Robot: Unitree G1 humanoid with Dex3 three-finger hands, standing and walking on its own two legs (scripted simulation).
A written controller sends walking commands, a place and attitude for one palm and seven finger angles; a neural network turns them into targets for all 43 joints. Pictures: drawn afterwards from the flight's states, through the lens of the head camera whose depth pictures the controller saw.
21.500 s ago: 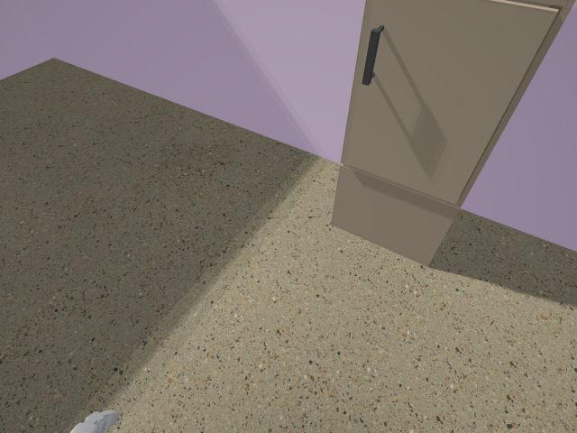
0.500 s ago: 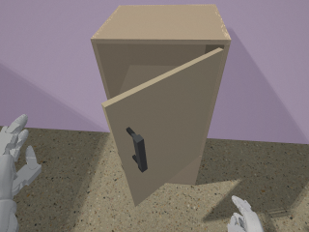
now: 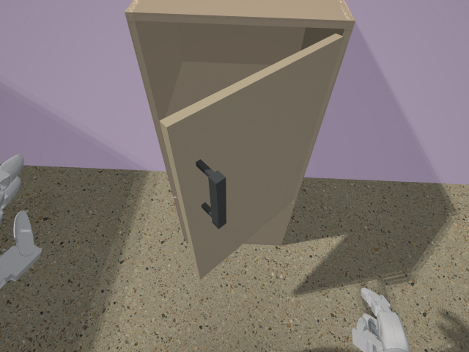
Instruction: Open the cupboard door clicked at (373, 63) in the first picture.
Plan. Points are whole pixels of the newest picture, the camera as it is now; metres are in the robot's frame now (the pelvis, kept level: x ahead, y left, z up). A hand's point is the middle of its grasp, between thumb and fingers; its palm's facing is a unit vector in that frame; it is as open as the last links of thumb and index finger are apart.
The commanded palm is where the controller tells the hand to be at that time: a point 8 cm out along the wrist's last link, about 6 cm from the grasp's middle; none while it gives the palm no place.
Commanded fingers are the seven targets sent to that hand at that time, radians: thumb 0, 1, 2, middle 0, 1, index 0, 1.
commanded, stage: step back with the hand held close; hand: left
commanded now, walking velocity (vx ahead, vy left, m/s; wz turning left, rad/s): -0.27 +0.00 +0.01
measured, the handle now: (211, 195) +0.37 +0.07 +0.05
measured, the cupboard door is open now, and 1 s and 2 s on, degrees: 44 44 44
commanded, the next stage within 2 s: stop stepping back and stand still in 0.64 s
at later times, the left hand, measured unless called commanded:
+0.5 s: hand out of the picture +0.10 +0.30 +0.17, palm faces +0.49 -0.74 -0.46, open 7.4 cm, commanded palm +0.02 +0.34 +0.18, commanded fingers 0.00 0.90 0.90 -0.20 -0.30 -0.20 -0.30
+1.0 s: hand out of the picture +0.00 +0.25 +0.18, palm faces +0.41 -0.76 -0.51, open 7.4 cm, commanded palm -0.04 +0.29 +0.18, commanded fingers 0.00 0.90 0.90 -0.20 -0.30 -0.20 -0.30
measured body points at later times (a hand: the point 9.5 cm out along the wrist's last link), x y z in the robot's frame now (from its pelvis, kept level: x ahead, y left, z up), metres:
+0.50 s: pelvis -0.09 +0.03 -0.01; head -0.06 +0.06 +0.44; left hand +0.07 +0.34 +0.19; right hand +0.08 -0.20 -0.09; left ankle -0.01 +0.10 -0.74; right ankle -0.07 -0.12 -0.68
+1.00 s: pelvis -0.19 -0.01 -0.01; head -0.20 +0.01 +0.44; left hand -0.03 +0.29 +0.20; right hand -0.05 -0.26 -0.09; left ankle -0.15 +0.09 -0.73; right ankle -0.31 -0.11 -0.74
